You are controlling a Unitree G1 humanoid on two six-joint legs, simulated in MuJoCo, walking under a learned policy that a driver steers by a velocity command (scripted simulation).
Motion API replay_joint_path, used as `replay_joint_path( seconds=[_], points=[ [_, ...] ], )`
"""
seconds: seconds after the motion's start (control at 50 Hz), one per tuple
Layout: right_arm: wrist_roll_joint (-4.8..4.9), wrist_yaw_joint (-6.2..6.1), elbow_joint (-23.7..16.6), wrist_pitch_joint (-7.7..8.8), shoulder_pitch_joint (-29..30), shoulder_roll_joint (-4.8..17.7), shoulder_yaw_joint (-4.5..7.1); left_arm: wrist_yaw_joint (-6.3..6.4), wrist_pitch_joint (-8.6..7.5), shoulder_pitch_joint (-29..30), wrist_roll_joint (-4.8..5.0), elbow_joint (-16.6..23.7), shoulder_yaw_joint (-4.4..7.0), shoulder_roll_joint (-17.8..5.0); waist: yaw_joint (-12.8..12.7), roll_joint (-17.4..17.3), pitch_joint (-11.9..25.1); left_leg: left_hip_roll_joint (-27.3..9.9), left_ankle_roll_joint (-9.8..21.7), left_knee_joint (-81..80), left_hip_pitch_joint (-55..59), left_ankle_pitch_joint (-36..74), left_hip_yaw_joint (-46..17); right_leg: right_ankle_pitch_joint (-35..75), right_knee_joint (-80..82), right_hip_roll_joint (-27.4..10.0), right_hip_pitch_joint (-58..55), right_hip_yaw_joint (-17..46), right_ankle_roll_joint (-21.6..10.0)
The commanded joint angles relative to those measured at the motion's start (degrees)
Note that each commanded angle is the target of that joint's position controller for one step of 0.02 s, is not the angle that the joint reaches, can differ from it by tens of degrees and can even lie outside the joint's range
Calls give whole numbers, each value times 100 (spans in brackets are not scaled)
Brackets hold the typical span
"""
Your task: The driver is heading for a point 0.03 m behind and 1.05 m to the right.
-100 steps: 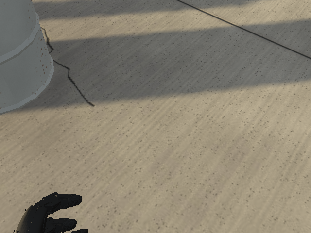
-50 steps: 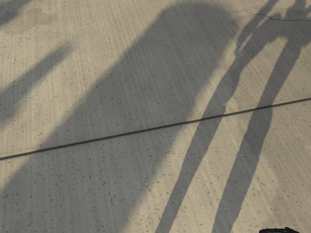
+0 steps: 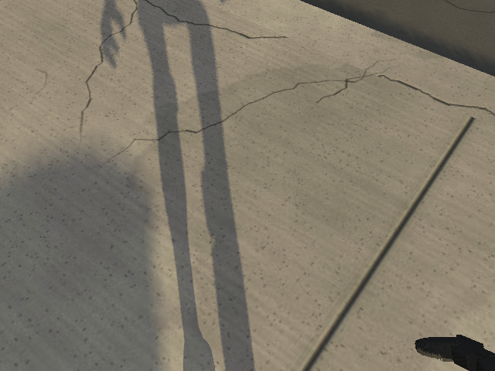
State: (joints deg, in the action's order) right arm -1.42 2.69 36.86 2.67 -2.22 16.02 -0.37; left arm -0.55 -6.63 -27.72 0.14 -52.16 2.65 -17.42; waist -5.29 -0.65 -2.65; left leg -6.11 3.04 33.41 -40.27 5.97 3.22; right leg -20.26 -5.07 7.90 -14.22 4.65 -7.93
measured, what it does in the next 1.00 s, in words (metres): walks ahead, turning right: left foot, then right foot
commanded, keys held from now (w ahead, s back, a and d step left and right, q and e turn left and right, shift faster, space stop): w+shift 0.02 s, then w+e+shift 0.98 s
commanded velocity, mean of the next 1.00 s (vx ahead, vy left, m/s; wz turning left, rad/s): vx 1.00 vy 0.00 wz -0.78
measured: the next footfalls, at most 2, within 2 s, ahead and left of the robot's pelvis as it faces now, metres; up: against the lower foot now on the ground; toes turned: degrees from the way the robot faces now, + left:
left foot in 0.06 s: +0.29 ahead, +0.13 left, +0.00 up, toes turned +3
right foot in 0.52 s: +0.70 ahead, -0.10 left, +0.00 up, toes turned -23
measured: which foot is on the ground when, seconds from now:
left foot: up 0.00-0.04, down 0.06-0.52, up 0.54-0.92, down 0.94-1.00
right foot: down 0.00-0.08, up 0.10-0.50, down 0.52-0.92, up 0.94-1.00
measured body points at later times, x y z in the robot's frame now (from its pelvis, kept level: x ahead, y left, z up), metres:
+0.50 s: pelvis +0.49 -0.02 -0.01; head +0.52 -0.03 +0.43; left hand +0.78 +0.13 -0.09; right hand +0.36 -0.24 -0.15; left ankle +0.26 +0.13 -0.70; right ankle +0.66 -0.10 -0.70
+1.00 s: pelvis +0.95 -0.20 -0.01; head +0.98 -0.23 +0.44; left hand +1.18 +0.03 -0.12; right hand +0.95 -0.53 -0.08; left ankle +1.13 -0.16 -0.72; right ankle +0.72 -0.11 -0.63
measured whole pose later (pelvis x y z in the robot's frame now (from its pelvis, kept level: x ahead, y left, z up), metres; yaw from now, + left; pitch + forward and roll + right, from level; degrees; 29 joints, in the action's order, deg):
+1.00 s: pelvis +0.95 -0.20 -0.01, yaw -47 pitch +2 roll +2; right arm -3.3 -1.1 35.2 3.9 -3.7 16.1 0.4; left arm -0.1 -3.6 -21.6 0.0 -49.2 4.9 -20.7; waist -5.3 1.0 -2.9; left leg -1.6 -2.0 36.4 -27.8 -10.7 0.5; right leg -24.6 -64.5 9.2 8.4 10.7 -8.2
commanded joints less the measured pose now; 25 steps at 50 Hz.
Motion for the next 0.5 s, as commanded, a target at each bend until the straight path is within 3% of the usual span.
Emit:
replay_joint_path(
  seconds=[0.02, 0.04, 0.06, 0.08, 0.1, 0.12, 0.14, 0.16, 0.2, 0.24, 0.26, 0.3, 0.34, 0.38, 0.42, 0.46, 0.48, 0.5],
  points=[
    [-21, -108, -149, 65, -472, 736, 260, 86, -30, 165, -149, 183, 235, -1174, 704, 397, 350, 797, 284, -39, 2136, -668, 338, 7160, -1228, -1517, 792, 133, -228],
    [-13, -205, 110, 52, -1420, 946, 371, 134, 50, 251, -244, 150, 249, -1261, 1202, 473, 859, 895, 358, 46, 3157, -1227, 176, 7414, -2477, -1570, 969, 208, -148],
    [-38, -328, 444, 24, -2701, 1149, 480, 162, 103, 606, -305, 184, 238, -1234, 1941, 439, 1302, 573, 419, 30, 4561, -1629, -87, 6597, -4142, -1366, 1857, 116, -99],
    [-294, -414, 532, 58, -3200, 1832, 683, 114, 70, -101, -114, 413, 11, -279, 1511, -1063, 2156, -1192, 890, 12, 6345, -3185, -2303, 2902, -6919, -651, 3769, -162, 98],
    [-264, -275, 507, 58, -3021, 1669, 673, 89, 10, -297, 71, 440, -67, -186, 1301, -1661, 2902, -2004, 1187, -1456, 6770, -4335, -5113, -481, -8105, 24, 4896, 290, 87],
    [-205, -238, 443, 67, -2283, 1215, 614, 150, 37, 539, -1, 528, 2, -574, 1225, -735, 1720, -1706, 972, -1723, 5855, -4676, -4359, 168, -8172, -535, 5461, 304, -7],
    [-156, -215, 458, 110, -1869, 816, 524, 108, 61, 911, -28, 584, -1, -632, 1080, -91, 1015, -1574, 843, -1804, 4875, -4054, -3401, 685, -7771, -848, 5375, 218, -2],
    [-180, -209, 564, 147, -1747, 651, 483, 47, 124, 1056, -61, 596, -25, -502, 932, 140, 583, -1383, 732, -1949, 4197, -3383, -2703, 741, -7515, -1041, 5238, 163, -8],
    [-147, -201, 810, 224, -1824, 354, 373, -84, 344, 1007, -151, 636, -71, -194, 606, -31, 139, -1166, 524, -2253, 3237, -2851, -1684, 663, -7383, -1233, 4940, 116, 67],
    [-5, -150, 994, 343, -1833, 354, 377, -186, 506, 1325, -145, 829, -113, 28, 415, -150, -252, -1069, 298, -2576, 2989, -2397, -868, 745, -7104, -1432, 5343, 53, 125],
    [26, -125, 1052, 388, -1866, 287, 364, -228, 539, 1612, -148, 944, -127, 66, 433, -173, -397, -864, 112, -2664, 2892, -1860, -317, 1061, -6852, -1448, 5452, -84, 128],
    [8, -109, 1107, 464, -1785, 295, 359, -293, 544, 2113, -136, 1197, -182, 141, 370, -335, -585, -603, 61, -2812, 2727, -877, 501, 1762, -6156, -1414, 5529, -363, 137],
    [19, -149, 1165, 505, -1868, 358, 358, -358, 499, 2515, -101, 1355, -198, 100, 396, -228, -676, -415, 0, -2910, 2930, 142, 1068, 2285, -5116, -1306, 5432, -762, 53],
    [77, -237, 1260, 508, -2131, 516, 377, -441, 453, 2980, -131, 1501, -222, 137, 507, -122, -723, -447, -100, -3060, 3320, 1128, 1354, 2620, -4104, -1145, 5106, -1225, -96],
    [94, -334, 1290, 446, -2283, 731, 400, -441, 435, 2934, -123, 1456, -191, 49, 392, -251, -510, -532, -193, -2631, 4048, 3528, 1521, 2661, -3703, -729, 4696, -1581, -256],
    [61, -453, 1195, 266, -2184, 1107, 499, -353, 430, 2205, -64, 1236, -87, -234, -60, -607, 87, -685, -250, -1483, 4685, 5541, 1514, 2074, -3644, -314, 3964, -1710, -374],
    [6, -490, 1097, 144, -1931, 1288, 561, -296, 426, 1312, -41, 1006, 21, -470, -544, -755, 557, -784, -200, -352, 4633, 6017, 1448, 1691, -3715, -149, 3071, -1611, -472],
    [-41, -499, 953, 32, -1599, 1360, 599, -216, 434, 95, -39, 642, 183, -739, -1069, -742, 1091, -856, -88, 1191, 4258, 5818, 1276, 1309, -3579, -82, 1876, -1353, -643]
  ],
)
